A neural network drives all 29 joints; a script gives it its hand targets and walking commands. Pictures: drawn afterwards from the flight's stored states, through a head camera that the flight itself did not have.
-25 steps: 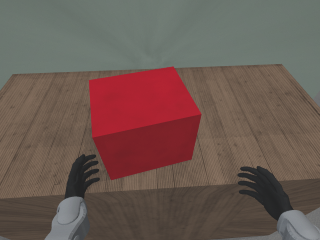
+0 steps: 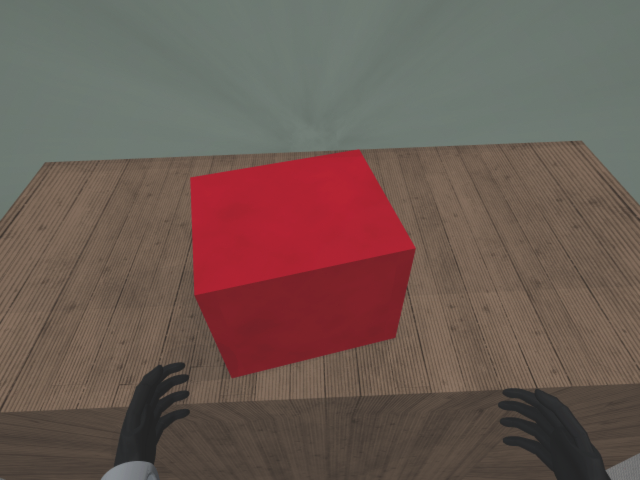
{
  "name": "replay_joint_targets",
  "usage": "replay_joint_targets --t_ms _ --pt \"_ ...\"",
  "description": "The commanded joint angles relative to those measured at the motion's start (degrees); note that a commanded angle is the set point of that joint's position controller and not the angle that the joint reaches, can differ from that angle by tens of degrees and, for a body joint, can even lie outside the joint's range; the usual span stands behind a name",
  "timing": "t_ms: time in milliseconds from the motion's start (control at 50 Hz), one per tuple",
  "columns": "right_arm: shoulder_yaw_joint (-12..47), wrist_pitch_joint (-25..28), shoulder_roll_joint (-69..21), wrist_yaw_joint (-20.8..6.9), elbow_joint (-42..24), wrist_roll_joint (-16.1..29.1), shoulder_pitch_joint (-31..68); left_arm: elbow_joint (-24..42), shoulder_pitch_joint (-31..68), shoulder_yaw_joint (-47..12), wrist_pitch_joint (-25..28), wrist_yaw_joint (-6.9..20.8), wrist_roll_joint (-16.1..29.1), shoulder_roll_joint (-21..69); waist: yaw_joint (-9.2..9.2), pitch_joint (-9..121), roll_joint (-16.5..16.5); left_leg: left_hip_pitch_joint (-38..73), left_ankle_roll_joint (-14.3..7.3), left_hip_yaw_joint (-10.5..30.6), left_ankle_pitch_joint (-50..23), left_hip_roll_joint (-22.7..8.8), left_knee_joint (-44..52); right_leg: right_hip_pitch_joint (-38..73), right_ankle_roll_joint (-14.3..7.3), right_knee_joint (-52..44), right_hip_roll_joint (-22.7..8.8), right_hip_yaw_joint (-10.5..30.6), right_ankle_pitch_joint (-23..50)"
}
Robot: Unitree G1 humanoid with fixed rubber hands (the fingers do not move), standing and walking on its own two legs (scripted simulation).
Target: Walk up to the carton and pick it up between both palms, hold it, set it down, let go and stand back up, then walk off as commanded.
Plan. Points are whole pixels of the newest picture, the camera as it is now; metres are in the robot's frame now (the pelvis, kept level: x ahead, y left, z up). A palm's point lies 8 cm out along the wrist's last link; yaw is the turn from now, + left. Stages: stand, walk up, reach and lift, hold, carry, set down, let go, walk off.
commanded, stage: set down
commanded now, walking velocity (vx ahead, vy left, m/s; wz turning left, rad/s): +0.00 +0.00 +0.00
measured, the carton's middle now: (297, 260) +0.39 +0.10 +0.06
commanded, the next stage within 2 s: let go in 1.00 s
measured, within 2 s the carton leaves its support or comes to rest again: neither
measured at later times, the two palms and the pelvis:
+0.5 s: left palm (138, 439) +0.15 +0.24 +0.03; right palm out of the picture +0.15 -0.22 -0.02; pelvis -0.07 +0.02 +0.00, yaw -1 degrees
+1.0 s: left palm out of the picture +0.10 +0.23 -0.01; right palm out of the picture +0.08 -0.22 -0.09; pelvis -0.11 +0.01 -0.01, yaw +2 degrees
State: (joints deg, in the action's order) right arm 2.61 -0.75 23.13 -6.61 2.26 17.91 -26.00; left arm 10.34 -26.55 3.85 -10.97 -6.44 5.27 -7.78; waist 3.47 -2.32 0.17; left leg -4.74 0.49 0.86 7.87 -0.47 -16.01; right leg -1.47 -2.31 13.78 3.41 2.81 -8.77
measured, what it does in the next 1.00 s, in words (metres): walks backwards: left foot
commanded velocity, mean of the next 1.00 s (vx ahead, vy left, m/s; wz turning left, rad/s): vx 0.00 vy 0.00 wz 0.00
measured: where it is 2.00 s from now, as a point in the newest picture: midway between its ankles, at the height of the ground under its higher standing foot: outside the picture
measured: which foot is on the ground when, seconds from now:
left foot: down 0.00-0.66, up 0.68-0.78, down 0.80-1.00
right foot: down 0.00-1.00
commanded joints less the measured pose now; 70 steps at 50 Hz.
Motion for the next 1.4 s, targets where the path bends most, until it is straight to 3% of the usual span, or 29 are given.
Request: replay_joint_targets --t_ms 0,140,280,300,380,420,500,540,560,600,620,680,720,740,780,800,840,900,940,980,1020,1120,1160,1200,1220,1240,1280,1320,1380 --pt "-5.25 0.80 1.12 1.63 -5.35 -5.14 5.89 -4.56 7.36 0.50 0.14 1.96 0.22 -7.71 -0.61 -2.37 -7.47 6.41 -0.84 -3.43 -1.89 2.07 0.70 -12.62 0.88 -5.65 -4.84 1.85 -3.01" --pt "-9.65 -4.57 0.41 1.38 -3.97 -8.41 20.41 -9.46 20.43 -0.70 -7.37 0.70 0.43 -8.34 -0.63 -5.21 -5.57 0.71 -1.41 -4.01 14.14 1.92 1.00 -18.86 -1.43 -5.54 -6.76 2.38 -25.88" --pt "-11.05 -7.38 5.22 -1.34 -3.17 -7.01 20.45 -2.24 18.54 -0.73 -9.47 -2.04 0.89 -5.30 1.20 3.91 -2.73 -0.85 -0.08 -1.05 7.14 -2.03 2.59 -7.88 -0.07 1.66 -2.08 0.17 -8.16" --pt "-11.36 -9.08 6.63 -2.26 5.40 -8.30 21.90 -12.03 18.96 -2.59 -11.42 -1.68 -1.03 -2.83 -0.88 1.54 -2.04 -2.19 -0.23 1.50 14.67 -3.42 4.29 -9.19 0.12 2.44 -1.27 0.22 -10.41" --pt "-9.59 -11.17 9.28 -4.47 7.84 -6.71 29.23 -15.22 28.55 -1.43 -12.18 -1.64 -2.55 -2.45 -1.69 0.54 -6.32 -4.03 -3.16 8.47 33.42 -4.93 6.44 -7.73 -0.55 6.08 -1.56 1.54 -15.92" --pt "-11.36 -10.72 9.03 -4.85 6.22 -6.95 28.93 -13.24 28.58 -1.91 -12.04 -2.66 -1.01 -1.68 -0.39 0.82 -3.22 -10.39 -2.71 5.89 28.61 -4.57 8.12 -2.01 1.35 7.97 1.10 1.28 -10.89" --pt "-8.43 -6.82 9.25 -3.53 3.02 -5.23 26.07 -7.73 24.32 -0.64 -10.94 -1.94 -0.50 -3.77 0.35 5.00 -8.17 -2.97 -0.50 -3.09 -3.56 -1.15 -0.87 -5.70 -0.20 3.46 -1.83 1.48 0.87" --pt "-8.30 -7.11 8.94 -3.53 7.15 -5.09 28.00 -14.81 25.55 -1.22 -11.32 -1.15 -3.62 -2.29 -0.27 4.24 -5.39 -1.64 -0.05 -3.00 1.17 -0.68 -0.67 -7.93 -0.85 2.01 -1.29 1.93 -4.10" --pt "-7.06 -8.86 6.62 -3.58 9.57 -6.18 28.20 -22.01 26.12 -1.25 -12.74 -0.09 -3.91 -1.50 -0.32 -1.46 -8.95 -2.55 -1.06 -2.60 13.04 -0.45 1.64 -11.14 -0.75 -1.55 -2.81 3.66 -18.22" --pt "0.99 -10.81 3.21 -0.23 13.67 -5.23 29.06 -31.91 37.37 2.73 -14.82 4.95 -5.05 -7.18 -4.73 -3.86 -26.48 29.53 -2.15 -1.19 3.27 9.27 -22.71 -52.87 -9.34 -14.60 -22.42 16.12 -53.44" --pt "2.18 -11.21 2.75 1.38 8.40 -5.19 31.53 -28.45 39.77 3.86 -14.99 5.36 -2.84 -9.43 -3.53 -4.99 -27.24 28.09 -2.81 -1.71 -2.98 9.82 -23.85 -51.27 -9.19 -14.01 -23.64 17.49 -50.42" --pt "-7.81 -10.55 -0.81 2.67 8.29 -11.01 30.65 -21.86 34.36 0.53 -14.55 3.87 -1.66 -9.18 -1.30 -4.72 -4.64 0.56 -1.45 -4.27 12.70 1.31 -3.45 -20.38 1.65 -1.95 -7.74 4.36 -26.48" --pt "-8.97 -12.00 2.02 1.20 17.40 -10.91 36.71 -24.37 36.99 -3.15 -17.21 3.20 -7.30 -3.95 -2.71 -10.09 10.42 -18.53 -2.57 4.05 36.77 -6.55 8.24 -4.31 2.32 11.14 -0.22 -3.04 -13.13" --pt "-10.03 -12.02 3.91 -0.02 17.87 -10.40 34.76 -21.63 32.16 -5.03 -16.77 2.42 -7.33 -0.16 -3.51 -9.25 13.58 -16.41 -0.81 7.96 29.38 -10.22 8.54 -1.85 2.36 14.70 1.67 -4.65 -6.45" --pt "-6.42 -7.85 7.16 -0.79 12.96 -7.55 18.97 -13.01 15.00 -3.43 -15.59 3.61 -3.15 -2.22 -0.89 0.94 1.60 4.04 4.91 0.99 -31.93 -5.66 -5.22 -4.86 -1.86 6.69 1.04 -3.11 11.74" --pt "-7.98 -5.22 12.68 -1.17 12.56 -5.68 17.76 -7.54 15.00 -2.58 -13.85 3.58 -1.67 -2.57 0.51 8.04 1.02 10.28 5.44 0.78 -45.90 -3.97 -9.27 -6.62 -2.43 4.43 0.66 -2.39 16.69" --pt "-7.02 -5.78 11.74 -1.41 26.00 -8.13 21.40 -28.92 18.36 0.25 -14.89 5.27 -7.53 0.02 -1.17 7.97 -7.20 7.91 2.34 -0.91 -17.36 -0.86 -5.72 -4.83 -0.86 2.10 -0.07 -1.80 9.08" --pt "-8.92 -5.45 9.25 -3.05 11.69 -9.45 31.09 -29.05 28.07 -0.70 -11.42 2.25 -8.99 -1.92 -0.73 3.75 -2.43 -28.45 -4.08 4.85 27.80 -8.11 8.72 18.59 1.32 11.76 1.32 -2.12 -7.80" --pt "-9.39 -2.52 6.58 -0.81 10.65 -13.34 26.77 -35.20 26.91 0.37 -7.87 3.79 -6.40 -4.73 -1.23 -0.38 -9.23 -37.70 -6.05 1.67 26.42 -8.12 9.40 27.53 4.16 14.24 1.10 0.11 -4.08" --pt "-8.06 1.03 1.67 0.96 -1.48 -13.29 22.33 -21.27 23.23 0.87 -3.75 3.31 0.92 -8.10 3.15 8.78 -23.23 -19.40 -2.28 -3.76 3.36 -1.70 -0.08 13.63 3.32 5.72 -4.45 4.66 -7.17" --pt "-6.89 3.33 -3.22 3.03 -0.01 -15.72 20.31 -22.25 25.50 0.68 0.71 3.75 2.13 -9.67 1.75 8.69 -26.89 -10.96 -2.35 -4.19 1.39 0.89 -5.27 3.68 3.73 3.13 -9.17 9.30 -11.13" --pt "-5.13 -0.40 -14.20 6.69 17.27 -19.49 18.22 -32.59 33.49 2.18 -0.20 4.33 -3.89 -13.52 -1.84 -3.66 -11.50 -0.97 -2.10 -3.05 10.85 3.83 -11.05 -17.28 -2.40 -4.53 -17.46 15.25 -39.49" --pt "-6.01 -0.22 -13.76 6.86 21.93 -17.77 17.70 -27.66 33.91 0.91 -0.26 3.59 -5.02 -13.73 -1.92 -3.69 0.83 -3.14 -1.18 -0.65 15.51 1.60 -10.29 -16.61 -2.41 -0.42 -16.58 12.65 -36.41" --pt "-11.31 1.82 -9.62 5.19 22.41 -17.07 20.37 -17.05 33.82 -2.84 2.09 0.38 -5.47 -12.32 -1.69 3.61 22.75 -21.83 -1.53 2.41 26.92 -6.64 2.00 8.02 2.21 13.29 -6.87 2.13 -11.51" --pt "-11.20 3.89 -8.57 5.35 25.77 -17.47 17.33 -17.97 30.74 -3.00 2.98 0.62 -6.86 -11.82 -3.40 5.10 25.09 -27.37 -1.82 2.17 23.34 -7.51 2.64 15.70 3.23 17.09 -5.73 0.10 1.45" --pt "-12.06 6.74 -6.36 4.54 22.93 -14.85 16.03 -7.49 28.74 -4.54 5.48 -1.08 -5.73 -12.56 -4.73 11.45 24.66 -23.78 -0.29 1.71 11.47 -7.33 -0.12 15.72 3.01 18.63 -3.62 -2.32 9.11" --pt "-11.34 8.88 -6.27 4.78 25.96 -13.22 17.47 -7.33 27.66 -5.23 4.04 -1.11 -4.81 -12.62 -5.16 16.23 19.27 -9.51 2.86 -0.97 -1.18 -3.10 -7.57 4.67 0.84 12.84 -5.61 -1.63 9.63" --pt "-12.64 7.74 -6.24 4.64 31.14 -16.81 20.13 -24.68 27.23 -4.32 1.28 0.16 -6.66 -10.83 -4.99 11.87 16.82 -12.81 -0.01 -2.03 19.45 -2.69 -4.39 1.23 0.97 10.70 -5.11 0.31 -10.18" --pt "-7.61 6.46 -11.33 6.81 21.84 -15.33 19.84 -29.39 27.36 -2.76 -1.53 3.55 -2.98 -14.57 -6.54 4.88 -7.52 9.26 -1.38 -0.67 12.33 5.80 -21.96 -31.23 -5.73 -0.49 -16.87 10.20 -42.95"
